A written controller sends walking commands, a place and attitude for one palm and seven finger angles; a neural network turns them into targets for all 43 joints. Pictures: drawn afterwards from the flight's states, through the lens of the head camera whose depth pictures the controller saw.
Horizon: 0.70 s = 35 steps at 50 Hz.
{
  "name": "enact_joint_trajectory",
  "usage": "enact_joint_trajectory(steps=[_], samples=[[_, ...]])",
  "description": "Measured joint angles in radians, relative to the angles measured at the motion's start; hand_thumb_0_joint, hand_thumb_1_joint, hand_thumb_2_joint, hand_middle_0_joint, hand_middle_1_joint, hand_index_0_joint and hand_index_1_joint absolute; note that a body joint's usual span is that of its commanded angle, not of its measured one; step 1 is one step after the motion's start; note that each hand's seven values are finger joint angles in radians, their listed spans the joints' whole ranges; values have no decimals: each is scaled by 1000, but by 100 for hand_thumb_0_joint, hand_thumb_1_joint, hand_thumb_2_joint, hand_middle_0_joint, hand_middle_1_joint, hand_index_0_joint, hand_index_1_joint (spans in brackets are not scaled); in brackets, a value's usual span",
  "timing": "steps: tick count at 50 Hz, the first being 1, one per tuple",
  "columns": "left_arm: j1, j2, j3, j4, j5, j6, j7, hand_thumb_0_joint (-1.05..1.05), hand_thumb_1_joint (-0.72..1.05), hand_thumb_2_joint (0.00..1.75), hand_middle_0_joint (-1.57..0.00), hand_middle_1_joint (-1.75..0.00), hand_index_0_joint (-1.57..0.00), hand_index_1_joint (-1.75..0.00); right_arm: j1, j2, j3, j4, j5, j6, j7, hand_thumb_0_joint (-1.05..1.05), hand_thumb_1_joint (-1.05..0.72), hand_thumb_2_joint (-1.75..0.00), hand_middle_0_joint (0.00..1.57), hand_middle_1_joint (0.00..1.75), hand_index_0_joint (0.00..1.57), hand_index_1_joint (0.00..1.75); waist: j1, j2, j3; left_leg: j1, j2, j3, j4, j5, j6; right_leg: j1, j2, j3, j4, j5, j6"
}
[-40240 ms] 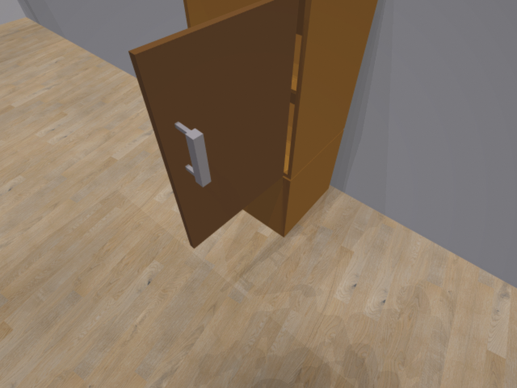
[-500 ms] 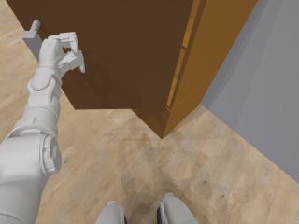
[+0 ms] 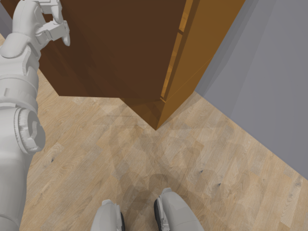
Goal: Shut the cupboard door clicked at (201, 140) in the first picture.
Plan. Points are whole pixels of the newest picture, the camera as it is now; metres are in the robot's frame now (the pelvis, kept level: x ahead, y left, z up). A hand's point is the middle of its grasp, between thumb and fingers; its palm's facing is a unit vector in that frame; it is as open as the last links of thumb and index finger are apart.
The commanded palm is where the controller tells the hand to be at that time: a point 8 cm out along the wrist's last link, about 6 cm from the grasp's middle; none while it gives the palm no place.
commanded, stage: push the door shut along its arc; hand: left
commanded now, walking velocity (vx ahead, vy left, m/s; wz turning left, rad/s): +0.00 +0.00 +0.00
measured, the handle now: (14, 25) +0.60 +0.23 +0.11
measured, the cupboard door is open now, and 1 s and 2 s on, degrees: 43 30 30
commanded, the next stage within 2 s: pull the fist back off the door in 0.28 s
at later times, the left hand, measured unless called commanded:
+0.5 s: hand (69, 6) +0.63 +0.11 +0.12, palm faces -0.01 -0.99 +0.13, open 3.2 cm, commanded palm +0.60 +0.12 +0.12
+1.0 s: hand (75, 33) +0.56 +0.10 +0.12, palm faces +0.13 -0.99 -0.01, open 3.1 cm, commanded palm +0.52 +0.13 +0.12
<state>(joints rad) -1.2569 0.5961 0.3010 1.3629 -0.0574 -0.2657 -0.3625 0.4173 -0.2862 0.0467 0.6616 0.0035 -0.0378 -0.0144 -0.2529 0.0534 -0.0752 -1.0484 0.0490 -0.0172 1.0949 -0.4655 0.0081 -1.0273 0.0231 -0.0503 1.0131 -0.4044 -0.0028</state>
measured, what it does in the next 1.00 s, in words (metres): stands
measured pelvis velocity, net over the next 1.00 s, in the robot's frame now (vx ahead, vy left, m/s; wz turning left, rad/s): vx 0.03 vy -0.01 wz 0.00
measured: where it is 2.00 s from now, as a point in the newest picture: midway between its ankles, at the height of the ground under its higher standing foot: outside the picture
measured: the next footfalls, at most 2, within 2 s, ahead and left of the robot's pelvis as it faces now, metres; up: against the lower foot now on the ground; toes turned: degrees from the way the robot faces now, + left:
none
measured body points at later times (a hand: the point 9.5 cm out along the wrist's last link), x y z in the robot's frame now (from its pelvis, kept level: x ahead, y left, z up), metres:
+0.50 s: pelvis +0.01 +0.01 -0.01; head +0.20 +0.02 +0.40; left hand +0.63 +0.16 +0.12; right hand -0.06 -0.24 -0.10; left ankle +0.02 +0.11 -0.66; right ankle +0.04 -0.12 -0.66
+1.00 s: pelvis +0.03 -0.01 +0.03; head +0.14 +0.00 +0.46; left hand +0.54 +0.15 +0.12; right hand +0.01 -0.27 -0.09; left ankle +0.02 +0.11 -0.66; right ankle +0.04 -0.12 -0.66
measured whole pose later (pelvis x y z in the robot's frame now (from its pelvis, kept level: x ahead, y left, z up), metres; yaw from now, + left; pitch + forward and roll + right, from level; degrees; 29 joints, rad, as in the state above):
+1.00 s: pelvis +0.03 -0.01 +0.03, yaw +0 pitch +20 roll -2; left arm -0.97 0.27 0.30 1.17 0.00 -0.40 0.14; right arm 0.45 -0.26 -0.03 0.65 -0.06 0.02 0.09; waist -0.18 0.05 -0.12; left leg -0.85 0.04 0.00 0.95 -0.46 0.00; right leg -0.85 0.02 -0.03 0.90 -0.41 -0.01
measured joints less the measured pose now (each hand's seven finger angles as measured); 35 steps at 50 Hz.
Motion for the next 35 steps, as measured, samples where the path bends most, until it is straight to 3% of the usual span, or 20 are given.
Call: enact_joint_trajectory(steps=[20, 22, 24, 26, 28, 30, 35], samples=[[-205, 77, -41, 48, 53, 77, -25, 1, 97, 97, -130, -150, -130, -150, 16, 17, 8, 22, -32, -17, 4, 1, -91, -90, 20, 30, 21, 30, -60, 12, 4, -125, 3, -14, 71, -30, 6, -112, 3, -12, 48, -20, 5], [-201, 45, 28, 32, 39, 93, 53, 2, 95, 96, -130, -150, -130, -150, 37, 20, 5, 8, -43, -15, 12, 1, -91, -90, 20, 30, 21, 30, -53, 22, -6, -136, 4, -16, 73, -32, 6, -121, 5, -13, 46, -21, 7], [-178, -7, 85, -2, 27, 100, 206, 2, 92, 94, -130, -150, -130, -150, 58, 26, 1, -6, -61, -10, 36, 1, -91, -90, 20, 30, 20, 30, -43, 24, -15, -133, 5, -13, 66, -33, 5, -119, 5, -10, 41, -21, 8], [-133, -62, 109, -54, 55, 86, 365, 2, 91, 93, -130, -150, -130, -150, 77, 35, -4, -17, -84, -5, 67, 1, -91, -90, 20, 30, 20, 30, -31, 25, -26, -123, 5, -8, 55, -32, 4, -112, 6, -5, 33, -21, 9], [-81, -104, 90, -97, 110, 58, 484, 2, 90, 92, -129, -150, -130, -150, 87, 45, -9, -21, -101, 1, 99, 1, -91, -90, 20, 30, 20, 30, -23, 26, -33, -107, 5, -5, 44, -33, 3, -99, 6, -2, 25, -22, 9], [-36, -138, 72, -121, 142, 31, 535, 2, 90, 92, -129, -150, -130, -150, 86, 57, -15, -15, -107, 13, 118, 1, -91, -90, 20, 30, 20, 30, -17, 24, -32, -82, 5, -2, 29, -32, 2, -77, 6, 1, 15, -23, 8], [59, -204, 74, -141, 121, -7, 517, 2, 90, 91, -129, -150, -130, -150, 76, 69, -24, -6, -92, 41, 121, 1, -91, -90, 20, 30, 21, 30, -4, 19, -32, 8, 6, 8, -33, -20, -1, 6, 8, 10, -39, -12, 4]])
